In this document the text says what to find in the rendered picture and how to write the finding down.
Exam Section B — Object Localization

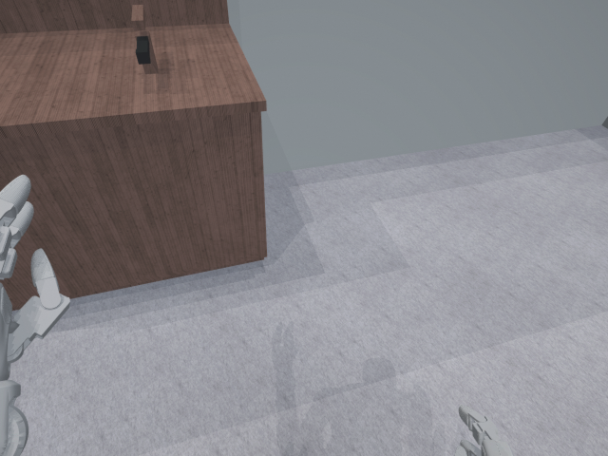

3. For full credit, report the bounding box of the left robot forearm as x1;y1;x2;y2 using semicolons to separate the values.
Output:
0;380;29;456

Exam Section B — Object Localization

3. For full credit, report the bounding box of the robot left hand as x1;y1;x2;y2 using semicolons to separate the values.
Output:
0;175;70;381

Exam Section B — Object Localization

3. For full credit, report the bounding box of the tap lever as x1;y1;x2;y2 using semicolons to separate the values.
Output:
136;36;150;65

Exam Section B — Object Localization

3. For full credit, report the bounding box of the robot right hand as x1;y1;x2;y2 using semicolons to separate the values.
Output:
455;405;514;456

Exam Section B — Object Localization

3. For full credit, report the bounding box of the counter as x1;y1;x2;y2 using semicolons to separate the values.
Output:
0;0;267;311

